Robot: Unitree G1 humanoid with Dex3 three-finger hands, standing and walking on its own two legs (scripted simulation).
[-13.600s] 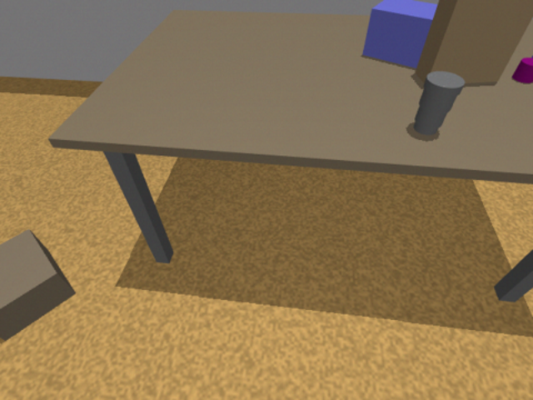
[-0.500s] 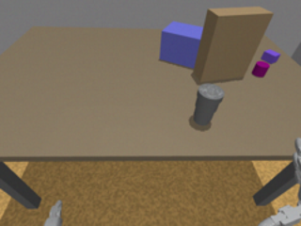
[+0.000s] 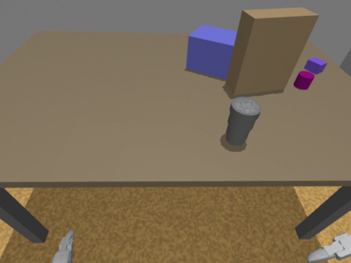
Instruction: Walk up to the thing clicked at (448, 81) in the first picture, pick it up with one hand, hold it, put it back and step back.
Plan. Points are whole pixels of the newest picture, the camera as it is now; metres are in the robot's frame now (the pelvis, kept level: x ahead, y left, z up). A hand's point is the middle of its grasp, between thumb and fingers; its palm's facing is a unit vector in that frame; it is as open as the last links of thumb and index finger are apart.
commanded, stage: go down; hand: right
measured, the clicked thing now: (240, 123) +0.52 -0.21 +0.02
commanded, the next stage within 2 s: none
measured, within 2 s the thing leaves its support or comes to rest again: neither
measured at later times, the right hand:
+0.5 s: hand (336, 164) +0.28 -0.32 +0.13, palm faces +0.24 +0.96 -0.14, open 17.5 cm
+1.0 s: hand (337, 137) +0.36 -0.36 +0.13, palm faces +0.18 +0.98 +0.00, open 17.5 cm
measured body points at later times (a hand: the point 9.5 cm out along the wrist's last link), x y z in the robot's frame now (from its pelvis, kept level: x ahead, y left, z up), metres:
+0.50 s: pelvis +0.00 +0.00 +0.00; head -0.01 +0.01 +0.45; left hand +0.17 +0.26 -0.09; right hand +0.26 -0.37 +0.14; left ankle +0.00 +0.12 -0.74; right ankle +0.00 -0.13 -0.74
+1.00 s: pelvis +0.00 -0.01 -0.01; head +0.03 -0.02 +0.44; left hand +0.15 +0.25 -0.09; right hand +0.34 -0.42 +0.13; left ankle +0.00 +0.12 -0.74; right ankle +0.00 -0.13 -0.74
